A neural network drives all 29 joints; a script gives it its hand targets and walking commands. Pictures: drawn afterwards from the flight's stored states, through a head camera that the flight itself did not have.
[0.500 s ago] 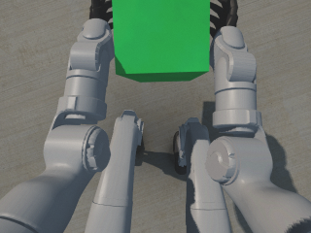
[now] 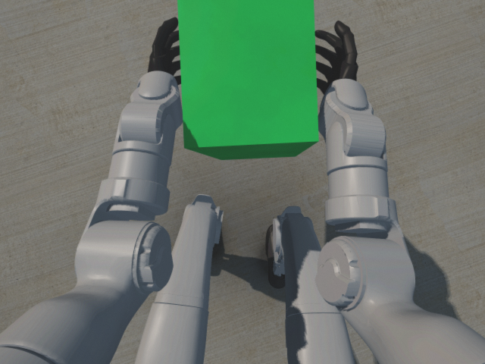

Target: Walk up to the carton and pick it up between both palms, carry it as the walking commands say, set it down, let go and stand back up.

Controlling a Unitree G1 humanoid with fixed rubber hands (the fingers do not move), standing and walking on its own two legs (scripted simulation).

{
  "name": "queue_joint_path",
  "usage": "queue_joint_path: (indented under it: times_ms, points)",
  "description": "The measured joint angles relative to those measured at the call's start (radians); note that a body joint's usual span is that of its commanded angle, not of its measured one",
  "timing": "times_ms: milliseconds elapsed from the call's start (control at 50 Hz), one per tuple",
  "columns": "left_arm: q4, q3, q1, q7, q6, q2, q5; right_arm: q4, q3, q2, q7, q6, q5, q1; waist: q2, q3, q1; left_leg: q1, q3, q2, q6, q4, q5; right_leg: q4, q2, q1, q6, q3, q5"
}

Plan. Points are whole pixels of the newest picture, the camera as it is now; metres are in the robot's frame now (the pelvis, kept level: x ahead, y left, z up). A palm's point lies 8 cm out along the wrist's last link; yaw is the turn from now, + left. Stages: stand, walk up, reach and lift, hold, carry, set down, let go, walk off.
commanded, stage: reach and lift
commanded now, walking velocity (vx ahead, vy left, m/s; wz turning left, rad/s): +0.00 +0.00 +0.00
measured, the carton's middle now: (252, 90) +0.49 +0.02 -0.10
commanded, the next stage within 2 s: none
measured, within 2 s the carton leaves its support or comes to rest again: neither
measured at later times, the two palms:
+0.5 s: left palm (142, 57) +0.45 +0.14 +0.06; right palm (383, 55) +0.47 -0.10 +0.07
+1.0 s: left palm (122, 39) +0.43 +0.14 +0.12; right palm (430, 43) +0.44 -0.11 +0.14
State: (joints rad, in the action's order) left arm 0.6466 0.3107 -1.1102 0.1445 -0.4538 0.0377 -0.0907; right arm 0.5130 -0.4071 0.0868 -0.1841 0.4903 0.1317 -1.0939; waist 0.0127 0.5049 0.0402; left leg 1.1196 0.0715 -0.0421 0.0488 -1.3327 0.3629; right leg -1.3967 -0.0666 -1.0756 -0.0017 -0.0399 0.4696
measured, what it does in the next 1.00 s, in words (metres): rises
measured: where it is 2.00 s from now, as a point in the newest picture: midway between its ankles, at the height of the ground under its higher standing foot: (240, 258)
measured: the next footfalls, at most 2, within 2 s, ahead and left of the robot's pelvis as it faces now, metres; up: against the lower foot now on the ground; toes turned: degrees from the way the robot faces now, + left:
none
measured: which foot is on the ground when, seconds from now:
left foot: down 0.00-1.00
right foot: down 0.00-1.00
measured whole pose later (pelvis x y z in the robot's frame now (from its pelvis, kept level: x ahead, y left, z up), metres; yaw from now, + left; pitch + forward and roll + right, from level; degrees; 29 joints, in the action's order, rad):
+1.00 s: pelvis +0.09 -0.01 +0.12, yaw +0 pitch +5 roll +1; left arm 0.64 0.32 -0.54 0.09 -0.43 -0.13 -0.21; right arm 0.55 -0.36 0.25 -0.14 0.45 0.27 -0.53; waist 0.02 0.01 0.04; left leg 0.53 0.07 -0.02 0.05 -0.71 0.26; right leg -0.78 -0.05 -0.50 0.03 -0.06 0.35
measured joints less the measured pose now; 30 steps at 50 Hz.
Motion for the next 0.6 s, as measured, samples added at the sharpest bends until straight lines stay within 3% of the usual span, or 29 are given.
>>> queue_joint_path:
  times_ms: [140,300,440,600]
  points:
    - [0.000,0.022,0.069,0.000,0.013,-0.023,0.000,0.036,0.000,0.021,0.004,-0.025,0.011,0.049,0.002,-0.080,-0.001,-0.049,0.000,0.004,0.000,0.067,-0.013,0.067,0.000,0.047,0.003,-0.003,-0.015]
    - [0.012,0.073,0.275,-0.005,0.022,-0.104,-0.044,0.114,0.000,0.074,0.023,-0.061,0.050,0.232,0.002,-0.380,-0.007,-0.052,0.000,0.009,0.000,0.165,-0.013,0.166,0.001,0.048,0.011,-0.007,-0.019]
    - [0.014,0.170,0.374,-0.042,0.035,-0.154,-0.107,0.181,-0.032,0.119,0.039,-0.080,0.136,0.284,0.002,-0.484,-0.022,-0.162,0.000,0.012,0.000,0.286,-0.026,0.281,0.006,0.154,0.018,-0.011,-0.032]
    - [0.014,0.126,0.451,-0.051,0.046,-0.162,-0.119,0.145,-0.033,0.153,0.044,-0.108,0.141,0.399,0.002,-0.483,-0.012,-0.296,0.000,0.019,0.000,0.420,-0.051,0.411,0.006,0.284,0.025,-0.016,-0.058]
